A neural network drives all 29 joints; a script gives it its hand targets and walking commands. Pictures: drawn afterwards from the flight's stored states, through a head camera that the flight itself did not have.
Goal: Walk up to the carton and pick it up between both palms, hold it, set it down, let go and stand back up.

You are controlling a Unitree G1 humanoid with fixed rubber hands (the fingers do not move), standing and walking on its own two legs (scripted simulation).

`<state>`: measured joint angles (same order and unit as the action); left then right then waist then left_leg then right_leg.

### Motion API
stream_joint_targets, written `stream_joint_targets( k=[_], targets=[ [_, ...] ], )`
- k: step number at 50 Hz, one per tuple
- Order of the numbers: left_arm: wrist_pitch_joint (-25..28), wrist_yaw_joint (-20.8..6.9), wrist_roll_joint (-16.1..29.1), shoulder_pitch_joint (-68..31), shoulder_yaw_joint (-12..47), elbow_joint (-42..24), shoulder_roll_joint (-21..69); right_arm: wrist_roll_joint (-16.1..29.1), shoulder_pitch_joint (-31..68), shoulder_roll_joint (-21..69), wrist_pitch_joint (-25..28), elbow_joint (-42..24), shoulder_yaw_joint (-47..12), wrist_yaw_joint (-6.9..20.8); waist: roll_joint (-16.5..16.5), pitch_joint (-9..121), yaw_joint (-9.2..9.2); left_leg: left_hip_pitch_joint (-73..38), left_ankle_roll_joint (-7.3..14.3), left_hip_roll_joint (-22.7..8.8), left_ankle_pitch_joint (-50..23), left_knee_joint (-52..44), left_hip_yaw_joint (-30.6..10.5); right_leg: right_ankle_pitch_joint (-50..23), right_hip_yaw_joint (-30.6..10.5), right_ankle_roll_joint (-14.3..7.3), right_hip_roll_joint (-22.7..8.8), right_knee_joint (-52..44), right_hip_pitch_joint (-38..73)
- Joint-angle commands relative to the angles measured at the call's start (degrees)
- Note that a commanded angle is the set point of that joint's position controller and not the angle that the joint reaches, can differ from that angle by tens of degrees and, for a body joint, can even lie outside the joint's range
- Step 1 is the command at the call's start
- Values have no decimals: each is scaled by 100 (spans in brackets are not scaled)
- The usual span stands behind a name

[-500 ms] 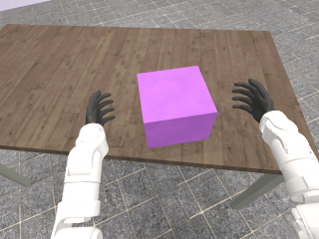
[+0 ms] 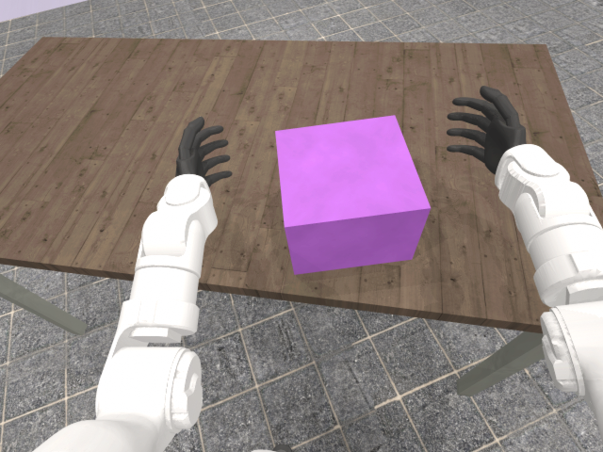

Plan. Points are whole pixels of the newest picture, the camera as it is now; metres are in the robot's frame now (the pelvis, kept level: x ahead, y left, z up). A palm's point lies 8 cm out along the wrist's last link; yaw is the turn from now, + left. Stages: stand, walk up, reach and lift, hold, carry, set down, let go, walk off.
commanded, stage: reach and lift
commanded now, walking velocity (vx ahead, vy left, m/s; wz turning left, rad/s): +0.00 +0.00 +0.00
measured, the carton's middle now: (344, 195) +0.48 +0.04 +0.00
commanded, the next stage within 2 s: none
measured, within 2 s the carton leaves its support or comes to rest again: neither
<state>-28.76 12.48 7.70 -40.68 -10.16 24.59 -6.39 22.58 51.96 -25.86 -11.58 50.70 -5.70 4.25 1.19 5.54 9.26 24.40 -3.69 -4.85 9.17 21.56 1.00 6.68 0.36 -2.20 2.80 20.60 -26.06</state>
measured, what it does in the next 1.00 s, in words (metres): stands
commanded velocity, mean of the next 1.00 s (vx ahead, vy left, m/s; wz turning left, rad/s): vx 0.00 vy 0.00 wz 0.00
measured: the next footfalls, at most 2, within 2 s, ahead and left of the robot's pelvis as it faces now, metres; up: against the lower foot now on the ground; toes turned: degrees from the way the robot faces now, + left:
none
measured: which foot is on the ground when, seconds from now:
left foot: down 0.00-1.00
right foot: down 0.00-1.00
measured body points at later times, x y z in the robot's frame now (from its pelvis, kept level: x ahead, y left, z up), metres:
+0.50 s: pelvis +0.01 +0.00 +0.00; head +0.09 -0.01 +0.44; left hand +0.45 +0.23 +0.13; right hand +0.54 -0.13 +0.14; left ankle +0.00 +0.16 -0.74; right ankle +0.02 -0.09 -0.74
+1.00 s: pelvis +0.00 +0.01 -0.02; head +0.14 -0.02 +0.41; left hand +0.43 +0.22 +0.03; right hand +0.53 -0.11 +0.02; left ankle +0.00 +0.16 -0.74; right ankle +0.02 -0.09 -0.74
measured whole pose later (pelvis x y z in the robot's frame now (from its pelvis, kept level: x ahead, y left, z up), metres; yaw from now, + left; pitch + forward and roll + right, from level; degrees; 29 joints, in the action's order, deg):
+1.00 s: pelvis +0.00 +0.01 -0.02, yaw -1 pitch +29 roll -1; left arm 5.0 12.0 3.4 -49.1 -13.3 56.0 0.6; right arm 10.9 60.4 -19.8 8.9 73.0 0.5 3.3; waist 2.9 15.1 13.3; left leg 46.8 -3.1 -5.0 9.9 27.6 0.7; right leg 5.2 0.4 -1.3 2.9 22.5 -46.6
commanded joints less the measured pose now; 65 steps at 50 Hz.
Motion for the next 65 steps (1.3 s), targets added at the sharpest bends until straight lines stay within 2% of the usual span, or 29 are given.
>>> stream_joint_targets(
  k=[1,9,12,13,15,18,19,20,23,25,26,27,30,31,33,35,37,41,45,46,51,52,54,55,56,57,61,62,65],
  targets=[
    [488,67,-1,-3007,-57,-958,-849,-26,3545,-1273,386,-909,439,26,-782,4270,-1,-535,153,446,-1531,20,298,-2355,-122,364,64,331,2857],
    [811,181,-63,-3811,-82,-169,-839,-223,4207,-1195,451,-287,467,96,-690,4717,78,-360,82,416,-1570,51,315,-2261,-57,334,82,330,2720],
    [982,198,-75,-4049,-133,145,-890,-226,4423,-1092,530,-224,379,73,-816,4936,130,-248,56,424,-1727,148,323,-2659,-56,344,94,411,2796],
    [1001,186,-146,-4043,-166,316,-850,-283,4426,-1107,514,37,387,72,-765,4871,147,-172,37,414,-1766,138,329,-2739,-69,334,85,420,2835],
    [1108,166,-148,-4303,-159,397,-923,-192,4615,-1121,558,176,321,73,-753,4970,172,-38,28,415,-1743,156,322,-2764,-64,358,89,435,2869],
    [1218,145,-252,-4263,-230,576,-869,-329,4533,-1126,638,345,331,65,-808,4973,177,-75,-4,396,-1960,173,324,-2904,-42,361,124,431,2890],
    [1265,131,-313,-4172,-209,591,-797,-320,4520,-1115,694,386,329,56,-700,5070,212,-160,-52,381,-2099,199,319,-2967,-14,354,154,435,2851],
    [1293,106,-327,-4013,-221,886,-745,-342,4492,-1122,721,568,333,52,-826,4882,196,-109,-46,382,-2105,227,313,-2978,-18,363,149,411,2782],
    [1505,-1,-476,-3835,-366,1105,-723,-453,4360,-981,873,666,264,36,-1025,4784,202,77,-26,394,-2128,192,368,-3260,-32,413,157,447,2996],
    [1719,-105,-577,-3607,-395,1236,-638,-560,4182,-814,1015,702,226,13,-1118,4678,189,207,11,416,-2123,133,392,-3444,-64,435,115,482,3185],
    [1863,-142,-574,-3571,-307,1246,-572,-603,4134,-802,1114,898,308,19,-1038,4591,139,199,2,419,-2141,138,396,-3390,-46,449,114,472,3065],
    [2004,-157,-591,-3573,-328,1279,-509,-569,4139,-690,1219,870,260,26,-991,4690,201,187,2,436,-2206,179,418,-3422,-36,451,110,498,3055],
    [2450,-171,-659,-3352,-346,1509,-423,-716,3972,-579,1563,1094,402,22,-977,4827,203,181,-3,425,-2306,244,420,-3419,2,452,117,521,2847],
    [2641,-183,-644,-3374,-354,1444,-391,-766,4014,-535,1703,916,398,35,-1010,5053,215,168,-10,430,-2445,307,454,-3596,14,452,114,600,2833],
    [2942,-172,-643,-3484,-358,1483,-418,-791,4057,-546,1915,1003,474,24,-907,5230,212,190,-36,421,-2597,399,462,-3764,14,463,105,683,2746],
    [3205,-166,-632,-3439,-325,1575,-368,-882,3985,-482,2070,1081,517,-7,-888,5323,207,219,-53,397,-2641,456,471,-3639,26,460,114,707,2619],
    [3447,-127,-603,-3485,-347,1596,-363,-915,4067,-372,2261,898,544,-31,-889,5706,301,333,-85,409,-2769,554,519,-3762,17,457,125,791,2634],
    [3758,-55,-491,-3645,-263,1302,-319,-985,4191,-446,2464,795,713,-77,-796,6506,219,308,-130,382,-3020,763,481,-3937,19,444,135,948,2465],
    [3813,-20,-405,-3654,-224,1499,-168,-1098,4337,-396,2499,779,764,-97,-991,6712,177,451,-110,354,-2879,848,480,-3752,93,459,156,1016,2304],
    [3798,-18,-463,-3500,-269,1646,-167,-1126,4279,-394,2487,856,755,-99,-1055,6642,235,481,-107,370,-2817,838,506,-3656,95,474,169,1020,2268],
    [3773,-86,-577,-3662,-385,2023,-115,-1331,4436,-173,2417,899,769,-127,-1520,6382,202,849,23,388,-2285,685,554,-3321,86,524,161,990,2389],
    [3769,-93,-625,-3624,-464,2034,-68,-1370,4374,-82,2407,876,775,-128,-1554,6412,245,893,33,391,-2269,680,591,-3323,74,517,163,1005,2457],
    [3751,-93,-684,-3760,-457,2063,33,-1464,4424,-9,2370,974,882,-117,-1579,6284,202,919,39,392,-2203,619,599,-3229,100,530,162,980,2446],
    [3746,-105,-788,-3691,-579,2125,77,-1525,4346,122,2349,1001,839,-110,-1572,6125,290,914,63,393,-2148,599,631,-3137,91,520,150,957,2463],
    [3727,-122,-777,-3692,-541,2110,198,-1632,4363,150,2336,953,960,-131,-1687,6080,212,920,82,405,-2057,552,630,-3069,116,534,146,924,2512],
    [3710,-124,-878,-3726,-638,2138,201,-1710,4367,228,2330,915,1006,-135,-1723,6024,265,930,105,405,-2028,521,657,-3068,104,544,151,904,2526],
    [3637,-121,-1173,-3963,-826,2020,361,-2069,4319,560,2231,906,1363,-153,-1699,5780,212,873,144,429,-1824,385,684,-2770,119,539,158,767,2601],
    [3596,-109,-1284,-3987,-954,2115,344,-2164,4296,669,2193,921,1420,-175,-1693,5573,301,938,176,452,-1651,317,708,-2624,113,566,135,723,2686],
    [3535,-100,-1607,-4139,-1143,1992,466,-2484,4244,952,2120,832,1703,-222,-1554,5494,296,882,187,479,-1580,200,752,-2582,91,556,114,631,2853]
  ],
)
